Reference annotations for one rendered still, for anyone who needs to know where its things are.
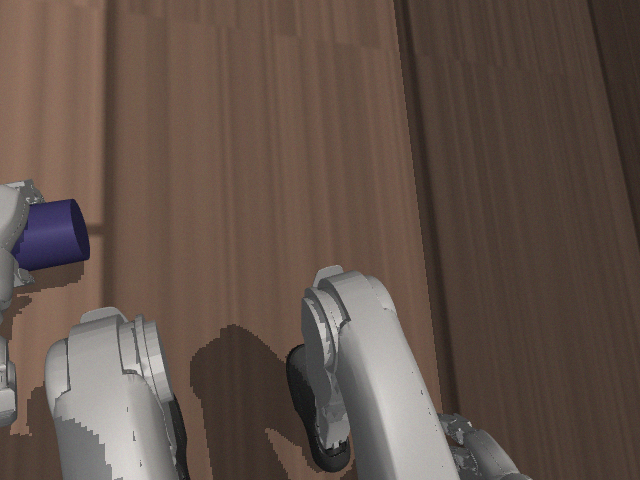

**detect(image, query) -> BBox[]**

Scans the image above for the left robot hand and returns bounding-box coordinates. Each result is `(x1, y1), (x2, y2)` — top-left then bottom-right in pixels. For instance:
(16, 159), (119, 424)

(0, 179), (45, 288)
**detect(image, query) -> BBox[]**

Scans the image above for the bottle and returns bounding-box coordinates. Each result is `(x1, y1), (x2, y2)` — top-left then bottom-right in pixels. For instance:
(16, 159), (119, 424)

(11, 199), (90, 272)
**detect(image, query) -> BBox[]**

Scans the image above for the right robot foot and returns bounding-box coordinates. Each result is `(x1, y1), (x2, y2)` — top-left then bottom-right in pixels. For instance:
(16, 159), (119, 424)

(286, 344), (351, 473)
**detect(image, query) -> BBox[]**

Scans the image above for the left robot foot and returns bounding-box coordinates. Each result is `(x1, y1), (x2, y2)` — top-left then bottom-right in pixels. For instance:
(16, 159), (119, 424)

(168, 393), (190, 480)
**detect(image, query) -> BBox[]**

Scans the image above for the left robot arm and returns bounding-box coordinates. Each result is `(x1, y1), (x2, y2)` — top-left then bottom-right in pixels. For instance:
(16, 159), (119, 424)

(0, 247), (18, 428)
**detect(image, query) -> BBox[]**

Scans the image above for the right robot hand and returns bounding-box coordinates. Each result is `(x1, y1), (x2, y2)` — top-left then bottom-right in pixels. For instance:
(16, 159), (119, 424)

(437, 413), (520, 480)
